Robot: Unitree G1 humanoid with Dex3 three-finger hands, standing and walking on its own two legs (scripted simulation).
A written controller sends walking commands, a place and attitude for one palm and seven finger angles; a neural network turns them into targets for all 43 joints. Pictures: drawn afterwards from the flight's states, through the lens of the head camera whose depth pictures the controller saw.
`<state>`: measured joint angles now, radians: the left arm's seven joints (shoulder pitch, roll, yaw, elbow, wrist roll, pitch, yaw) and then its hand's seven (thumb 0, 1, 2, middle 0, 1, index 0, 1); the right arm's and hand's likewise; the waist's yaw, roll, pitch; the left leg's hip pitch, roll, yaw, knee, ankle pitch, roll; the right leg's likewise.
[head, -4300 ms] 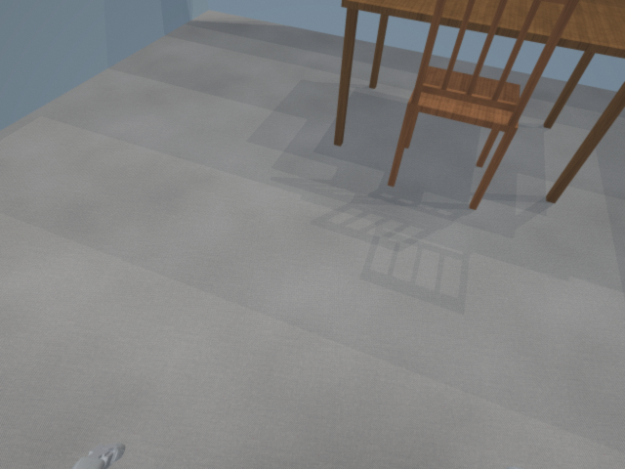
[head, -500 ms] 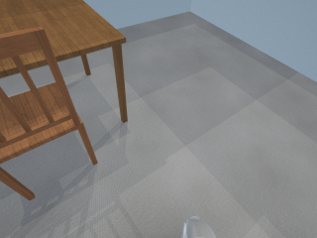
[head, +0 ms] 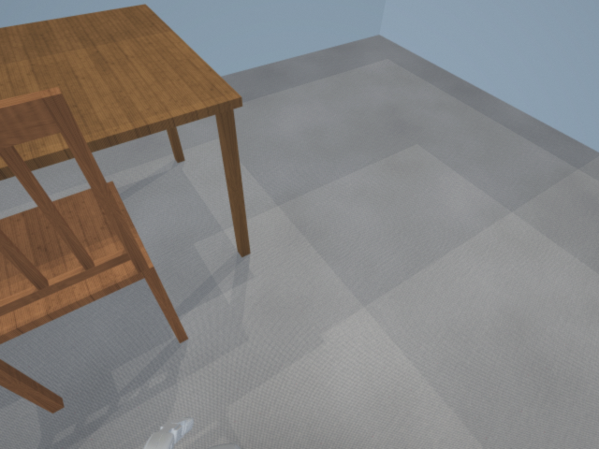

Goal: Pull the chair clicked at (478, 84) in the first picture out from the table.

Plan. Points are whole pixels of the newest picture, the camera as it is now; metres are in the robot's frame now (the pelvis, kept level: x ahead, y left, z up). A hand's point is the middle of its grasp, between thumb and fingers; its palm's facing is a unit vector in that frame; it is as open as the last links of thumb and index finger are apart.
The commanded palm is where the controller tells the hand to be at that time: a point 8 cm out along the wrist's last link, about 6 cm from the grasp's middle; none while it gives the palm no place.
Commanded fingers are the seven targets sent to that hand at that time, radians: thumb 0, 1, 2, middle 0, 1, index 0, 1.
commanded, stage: turn to face it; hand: left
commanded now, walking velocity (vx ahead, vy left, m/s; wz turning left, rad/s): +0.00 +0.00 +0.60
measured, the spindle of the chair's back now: out of the picture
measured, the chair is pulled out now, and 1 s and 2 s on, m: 0.00 0.00 0.00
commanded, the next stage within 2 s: take the last steps up to it in 0.90 s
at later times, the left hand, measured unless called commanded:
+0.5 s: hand out of the picture +0.05 +0.25 -0.15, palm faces +0.29 -0.92 -0.28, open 7.4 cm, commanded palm none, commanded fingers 0.00 0.90 0.90 -0.20 -0.30 -0.20 -0.30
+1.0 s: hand out of the picture -0.10 +0.14 -0.15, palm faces +0.53 -0.80 -0.27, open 7.4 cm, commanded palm none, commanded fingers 0.00 0.90 0.90 -0.20 -0.30 -0.20 -0.30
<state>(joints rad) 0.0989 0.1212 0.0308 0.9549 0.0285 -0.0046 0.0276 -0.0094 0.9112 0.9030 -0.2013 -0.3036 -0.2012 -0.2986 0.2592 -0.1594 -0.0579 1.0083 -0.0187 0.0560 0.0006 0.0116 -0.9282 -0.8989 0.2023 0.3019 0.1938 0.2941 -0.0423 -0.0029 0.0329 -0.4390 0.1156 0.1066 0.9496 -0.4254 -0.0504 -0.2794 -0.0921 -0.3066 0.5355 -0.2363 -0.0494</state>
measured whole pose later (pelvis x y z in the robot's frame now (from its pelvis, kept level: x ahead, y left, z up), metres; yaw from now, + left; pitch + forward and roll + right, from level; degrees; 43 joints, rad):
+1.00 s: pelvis -0.03 -0.05 +0.01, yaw +32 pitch -1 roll +2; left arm 0.26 0.19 0.03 0.94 0.03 0.01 0.02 0.00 0.90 0.90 -0.20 -0.30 -0.20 -0.30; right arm 0.17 -0.26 -0.08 0.97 -0.02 0.09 0.02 0.00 -0.91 -0.90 0.20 0.30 0.19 0.29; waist 0.02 0.00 0.07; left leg -0.35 0.04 0.01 0.88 -0.44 -0.06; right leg -0.24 -0.11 -0.20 0.49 -0.23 -0.03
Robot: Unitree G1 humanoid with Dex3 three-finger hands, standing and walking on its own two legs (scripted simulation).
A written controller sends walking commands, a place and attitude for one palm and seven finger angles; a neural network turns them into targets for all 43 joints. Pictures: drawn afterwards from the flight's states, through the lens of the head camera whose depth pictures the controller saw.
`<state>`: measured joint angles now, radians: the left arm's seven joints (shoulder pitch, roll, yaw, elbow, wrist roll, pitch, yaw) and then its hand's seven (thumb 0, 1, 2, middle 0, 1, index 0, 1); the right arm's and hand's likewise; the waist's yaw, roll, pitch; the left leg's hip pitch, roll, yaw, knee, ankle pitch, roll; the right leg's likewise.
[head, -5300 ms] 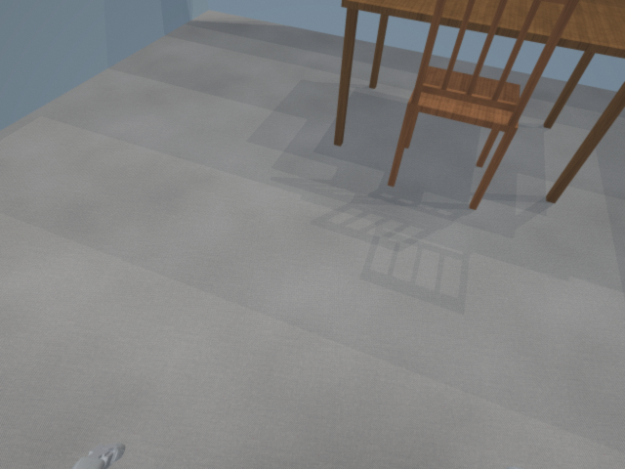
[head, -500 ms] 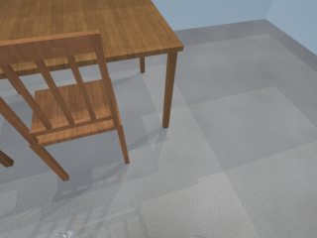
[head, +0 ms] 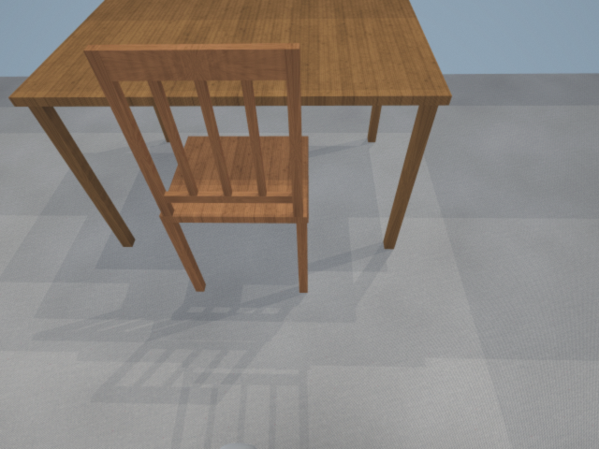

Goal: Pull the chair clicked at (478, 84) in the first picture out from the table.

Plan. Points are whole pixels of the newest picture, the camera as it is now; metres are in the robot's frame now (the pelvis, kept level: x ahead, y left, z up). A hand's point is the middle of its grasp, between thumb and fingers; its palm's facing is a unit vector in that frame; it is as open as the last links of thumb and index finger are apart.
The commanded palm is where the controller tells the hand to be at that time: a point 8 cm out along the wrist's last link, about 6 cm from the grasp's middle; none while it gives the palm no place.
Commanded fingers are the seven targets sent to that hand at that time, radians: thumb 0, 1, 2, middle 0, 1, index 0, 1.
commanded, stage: take the last steps up to it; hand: left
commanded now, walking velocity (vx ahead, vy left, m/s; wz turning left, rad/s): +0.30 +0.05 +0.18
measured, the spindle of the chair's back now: (216, 144) +0.75 +0.26 -0.07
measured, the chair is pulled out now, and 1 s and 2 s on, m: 0.00 0.00 0.00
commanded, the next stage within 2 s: come to a stop and stand still in 1.04 s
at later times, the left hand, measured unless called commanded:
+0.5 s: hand out of the picture +0.08 +0.23 -0.17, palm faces +0.05 -0.98 -0.19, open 7.4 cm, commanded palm none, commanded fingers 0.00 0.90 0.90 -0.20 -0.30 -0.20 -0.30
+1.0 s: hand (200, 418) +0.19 +0.18 -0.17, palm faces +0.12 -0.98 -0.18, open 7.3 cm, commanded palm none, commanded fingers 0.00 0.90 0.90 -0.20 -0.30 -0.20 -0.30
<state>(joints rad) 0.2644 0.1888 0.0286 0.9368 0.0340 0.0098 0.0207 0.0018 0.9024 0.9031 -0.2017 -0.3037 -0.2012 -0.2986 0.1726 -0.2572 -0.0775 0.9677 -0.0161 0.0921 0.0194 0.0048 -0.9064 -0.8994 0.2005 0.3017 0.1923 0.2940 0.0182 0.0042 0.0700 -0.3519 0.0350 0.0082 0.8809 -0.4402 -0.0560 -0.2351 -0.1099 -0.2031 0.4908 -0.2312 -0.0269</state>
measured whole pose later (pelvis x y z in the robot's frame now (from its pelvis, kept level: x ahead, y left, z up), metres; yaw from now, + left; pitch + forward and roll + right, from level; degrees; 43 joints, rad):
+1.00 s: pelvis +0.22 +0.01 +0.00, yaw +4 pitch +0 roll -1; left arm 0.33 0.15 0.03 1.10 0.03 -0.07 0.01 0.00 0.92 0.90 -0.20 -0.30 -0.20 -0.30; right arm 0.19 -0.18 -0.06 1.03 -0.02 -0.01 0.02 0.00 -0.91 -0.90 0.20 0.30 0.19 0.29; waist 0.01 0.02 0.02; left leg -0.50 0.10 0.06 0.76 -0.21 0.00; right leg -0.08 0.01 -0.16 0.33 -0.26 -0.04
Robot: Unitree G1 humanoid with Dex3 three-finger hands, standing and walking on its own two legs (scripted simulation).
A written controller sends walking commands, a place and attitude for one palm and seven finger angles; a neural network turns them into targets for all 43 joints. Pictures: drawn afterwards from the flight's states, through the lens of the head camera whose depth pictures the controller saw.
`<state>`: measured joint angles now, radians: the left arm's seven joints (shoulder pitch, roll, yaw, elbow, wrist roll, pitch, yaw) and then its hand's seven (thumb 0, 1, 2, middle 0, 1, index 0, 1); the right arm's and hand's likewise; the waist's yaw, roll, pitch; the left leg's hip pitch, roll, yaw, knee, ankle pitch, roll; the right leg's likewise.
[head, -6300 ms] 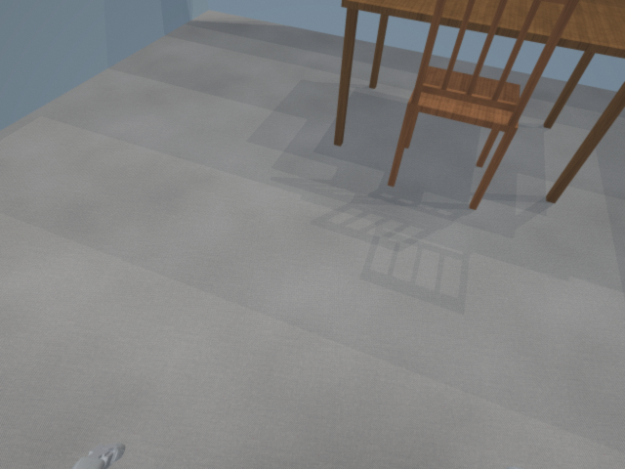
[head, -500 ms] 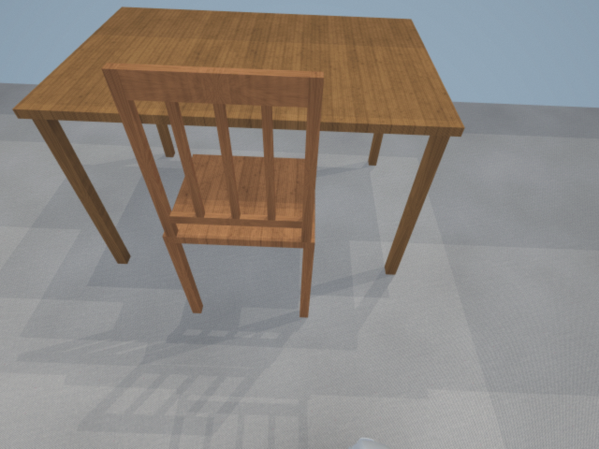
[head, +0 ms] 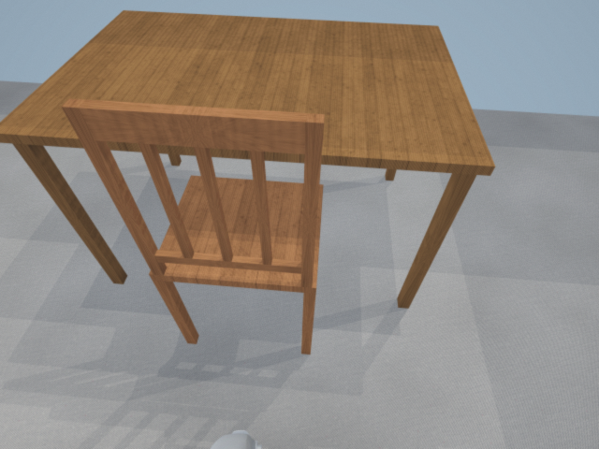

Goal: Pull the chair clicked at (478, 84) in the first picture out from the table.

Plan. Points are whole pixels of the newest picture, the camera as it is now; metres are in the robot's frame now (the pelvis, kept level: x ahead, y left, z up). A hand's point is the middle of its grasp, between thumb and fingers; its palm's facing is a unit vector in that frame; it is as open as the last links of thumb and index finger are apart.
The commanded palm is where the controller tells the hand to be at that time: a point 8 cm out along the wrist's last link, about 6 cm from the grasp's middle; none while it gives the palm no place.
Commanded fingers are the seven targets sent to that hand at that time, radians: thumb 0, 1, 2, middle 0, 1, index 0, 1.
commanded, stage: take the last steps up to it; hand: left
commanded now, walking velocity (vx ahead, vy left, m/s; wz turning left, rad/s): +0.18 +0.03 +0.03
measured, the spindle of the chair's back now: (216, 210) +0.56 +0.21 -0.07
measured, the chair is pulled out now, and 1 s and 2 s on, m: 0.00 0.00 0.00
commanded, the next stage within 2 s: come to a stop and stand still in 0.04 s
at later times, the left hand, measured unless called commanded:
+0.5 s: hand (178, 447) +0.15 +0.20 -0.18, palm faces +0.01 -0.97 -0.24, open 7.4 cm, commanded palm none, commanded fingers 0.00 0.90 0.90 -0.20 -0.30 -0.20 -0.30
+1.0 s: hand out of the picture +0.08 +0.21 -0.18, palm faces +0.05 -0.97 -0.24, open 7.4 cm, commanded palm none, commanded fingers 0.00 0.90 0.90 -0.20 -0.30 -0.20 -0.30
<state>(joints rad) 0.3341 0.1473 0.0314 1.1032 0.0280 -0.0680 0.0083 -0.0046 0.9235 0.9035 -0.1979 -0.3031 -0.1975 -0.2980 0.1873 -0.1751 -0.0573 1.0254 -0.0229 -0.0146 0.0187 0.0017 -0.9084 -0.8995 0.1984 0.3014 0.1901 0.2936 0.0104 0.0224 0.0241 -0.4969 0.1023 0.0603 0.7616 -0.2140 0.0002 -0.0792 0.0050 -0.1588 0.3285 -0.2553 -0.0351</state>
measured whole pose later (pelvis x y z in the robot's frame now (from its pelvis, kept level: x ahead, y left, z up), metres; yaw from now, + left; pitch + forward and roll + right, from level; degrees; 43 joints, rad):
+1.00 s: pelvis +0.04 +0.02 -0.01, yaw -1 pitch +0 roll +0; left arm 0.24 0.18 0.04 1.03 0.03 0.02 0.03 0.00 0.90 0.90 -0.20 -0.30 -0.20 -0.30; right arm 0.24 -0.20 -0.05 1.04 -0.01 0.03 -0.01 0.00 -0.91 -0.90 0.20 0.30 0.19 0.29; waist 0.03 0.00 0.02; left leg -0.15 0.02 0.02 0.48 -0.34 -0.02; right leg -0.33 -0.05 -0.05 0.48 -0.15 0.00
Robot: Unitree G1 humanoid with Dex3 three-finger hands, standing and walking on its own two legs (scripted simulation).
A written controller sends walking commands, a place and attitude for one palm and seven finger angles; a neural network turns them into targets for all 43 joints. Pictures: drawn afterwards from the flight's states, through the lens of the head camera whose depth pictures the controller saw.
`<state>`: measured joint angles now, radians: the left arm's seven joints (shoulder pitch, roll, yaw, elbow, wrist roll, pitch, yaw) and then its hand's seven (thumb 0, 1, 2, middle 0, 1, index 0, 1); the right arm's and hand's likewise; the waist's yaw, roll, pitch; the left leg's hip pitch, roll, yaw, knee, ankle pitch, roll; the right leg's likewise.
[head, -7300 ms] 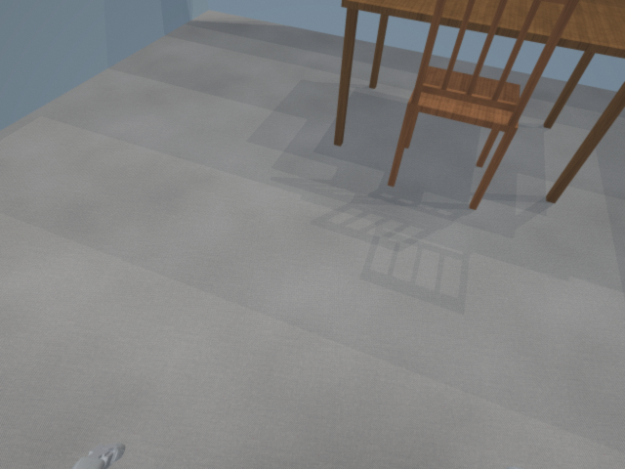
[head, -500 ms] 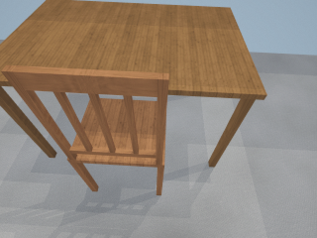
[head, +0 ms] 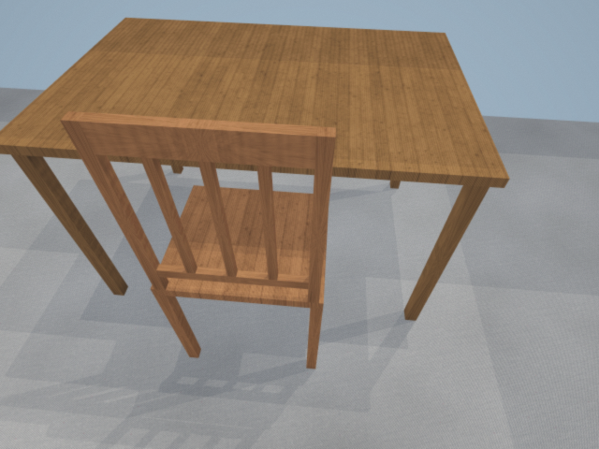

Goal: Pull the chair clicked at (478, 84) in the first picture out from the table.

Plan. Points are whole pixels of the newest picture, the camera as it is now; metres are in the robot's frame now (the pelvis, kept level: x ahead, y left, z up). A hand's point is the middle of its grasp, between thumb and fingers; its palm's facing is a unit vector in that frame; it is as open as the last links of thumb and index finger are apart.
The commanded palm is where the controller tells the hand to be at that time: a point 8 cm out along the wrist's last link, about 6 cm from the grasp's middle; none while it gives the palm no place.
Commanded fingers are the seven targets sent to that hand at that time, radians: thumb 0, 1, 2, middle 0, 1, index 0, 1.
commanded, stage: come to a stop and stand still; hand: left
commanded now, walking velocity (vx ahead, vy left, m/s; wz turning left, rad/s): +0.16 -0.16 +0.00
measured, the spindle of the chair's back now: (221, 225) +0.51 +0.21 -0.06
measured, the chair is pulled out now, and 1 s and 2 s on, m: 0.00 0.00 0.00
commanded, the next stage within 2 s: look again from close up in 0.26 s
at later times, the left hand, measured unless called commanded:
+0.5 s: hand out of the picture +0.01 +0.16 -0.17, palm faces -0.01 -0.98 -0.22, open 7.3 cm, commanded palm none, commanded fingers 0.00 0.90 0.90 -0.20 -0.30 -0.20 -0.30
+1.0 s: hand out of the picture +0.01 +0.15 -0.17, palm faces +0.02 -0.98 -0.20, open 7.3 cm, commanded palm none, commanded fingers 0.00 0.90 0.90 -0.20 -0.30 -0.20 -0.30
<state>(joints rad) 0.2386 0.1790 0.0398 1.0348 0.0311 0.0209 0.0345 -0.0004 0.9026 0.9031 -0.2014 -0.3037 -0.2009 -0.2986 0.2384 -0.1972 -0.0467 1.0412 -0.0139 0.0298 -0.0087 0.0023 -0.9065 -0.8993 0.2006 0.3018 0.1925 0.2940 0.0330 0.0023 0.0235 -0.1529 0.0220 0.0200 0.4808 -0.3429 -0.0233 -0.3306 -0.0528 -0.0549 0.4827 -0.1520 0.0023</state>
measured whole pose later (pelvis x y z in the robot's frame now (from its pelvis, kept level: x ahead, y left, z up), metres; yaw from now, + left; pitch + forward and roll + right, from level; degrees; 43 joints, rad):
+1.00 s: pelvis +0.01 -0.02 +0.00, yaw +0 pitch -1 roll +1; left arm 0.32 0.14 -0.01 1.11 0.01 -0.03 0.04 0.00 0.91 0.90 -0.20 -0.30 -0.20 -0.30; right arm 0.30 -0.14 0.02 1.14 -0.01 -0.02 -0.03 0.00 -0.91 -0.90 0.20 0.30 0.19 0.29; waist -0.01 0.01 0.02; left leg -0.14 0.01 0.05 0.45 -0.29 0.00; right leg -0.18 0.03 -0.07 0.47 -0.28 -0.06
